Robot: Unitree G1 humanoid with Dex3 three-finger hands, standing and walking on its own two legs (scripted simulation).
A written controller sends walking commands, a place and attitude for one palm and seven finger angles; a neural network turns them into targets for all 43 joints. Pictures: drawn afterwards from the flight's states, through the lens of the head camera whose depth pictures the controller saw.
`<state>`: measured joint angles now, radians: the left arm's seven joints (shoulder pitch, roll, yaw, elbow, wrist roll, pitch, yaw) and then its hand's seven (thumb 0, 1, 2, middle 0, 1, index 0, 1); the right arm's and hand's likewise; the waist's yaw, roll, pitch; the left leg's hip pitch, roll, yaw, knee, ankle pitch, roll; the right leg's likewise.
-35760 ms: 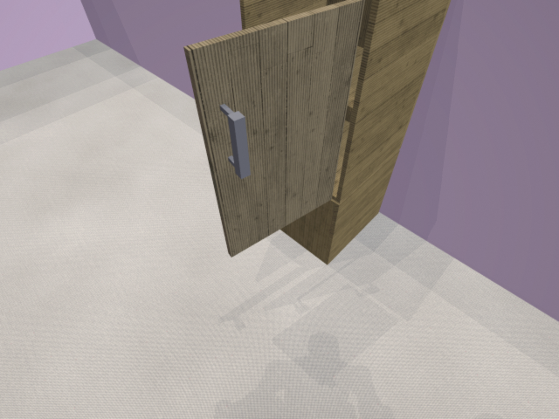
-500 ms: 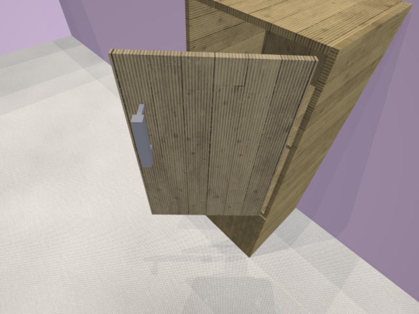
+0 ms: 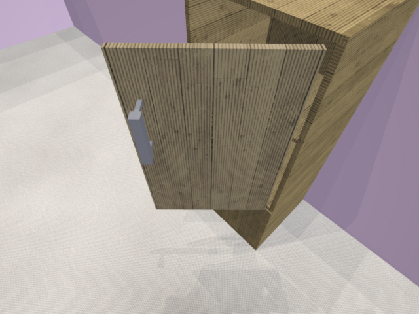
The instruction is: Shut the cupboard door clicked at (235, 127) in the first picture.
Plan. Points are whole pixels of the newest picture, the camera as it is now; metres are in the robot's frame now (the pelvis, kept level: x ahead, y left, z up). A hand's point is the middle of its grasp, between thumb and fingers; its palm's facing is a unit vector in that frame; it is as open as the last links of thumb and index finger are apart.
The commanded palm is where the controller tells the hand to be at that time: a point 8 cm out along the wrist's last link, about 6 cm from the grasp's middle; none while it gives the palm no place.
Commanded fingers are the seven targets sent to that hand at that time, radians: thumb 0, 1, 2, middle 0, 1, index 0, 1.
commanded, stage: come to a stop and stand still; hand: left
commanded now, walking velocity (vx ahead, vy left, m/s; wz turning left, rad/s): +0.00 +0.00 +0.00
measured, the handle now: (143, 133) +0.45 +0.17 +0.07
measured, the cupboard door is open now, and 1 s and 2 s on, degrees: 47 47 47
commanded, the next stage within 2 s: look again from close up in 0.42 s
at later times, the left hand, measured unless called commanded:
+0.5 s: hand out of the picture +0.00 +0.18 -0.17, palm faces -0.01 -0.98 -0.19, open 7.4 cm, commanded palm none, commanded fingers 0.00 0.90 0.90 -0.20 -0.30 -0.20 -0.30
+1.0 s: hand out of the picture +0.02 +0.18 -0.17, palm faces +0.01 -0.98 -0.21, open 7.4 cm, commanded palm none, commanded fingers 0.00 0.90 0.90 -0.20 -0.30 -0.20 -0.30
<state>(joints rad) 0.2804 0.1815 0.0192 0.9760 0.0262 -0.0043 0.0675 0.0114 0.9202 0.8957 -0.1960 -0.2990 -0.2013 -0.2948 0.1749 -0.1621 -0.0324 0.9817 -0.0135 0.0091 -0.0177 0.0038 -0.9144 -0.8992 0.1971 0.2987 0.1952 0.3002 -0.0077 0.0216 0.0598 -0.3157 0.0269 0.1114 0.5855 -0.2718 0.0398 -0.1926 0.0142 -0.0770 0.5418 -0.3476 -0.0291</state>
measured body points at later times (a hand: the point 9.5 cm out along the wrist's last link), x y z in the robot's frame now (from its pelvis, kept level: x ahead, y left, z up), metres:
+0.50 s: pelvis -0.01 +0.00 +0.01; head +0.01 +0.01 +0.46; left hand +0.00 +0.23 -0.15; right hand -0.02 -0.22 -0.15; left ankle +0.03 +0.09 -0.73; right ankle -0.04 -0.10 -0.73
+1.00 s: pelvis +0.02 +0.00 +0.01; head +0.03 +0.01 +0.46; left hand +0.02 +0.24 -0.15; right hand +0.06 -0.23 -0.14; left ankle +0.03 +0.09 -0.73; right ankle -0.04 -0.10 -0.73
